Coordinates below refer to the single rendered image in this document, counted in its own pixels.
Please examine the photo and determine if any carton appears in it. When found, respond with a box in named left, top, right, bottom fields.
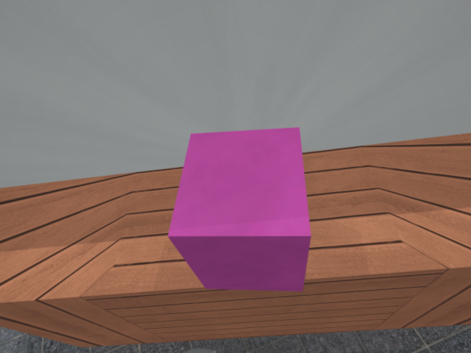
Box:
left=168, top=127, right=311, bottom=291

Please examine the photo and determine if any pedestal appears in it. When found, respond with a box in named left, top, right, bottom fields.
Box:
left=0, top=133, right=471, bottom=347

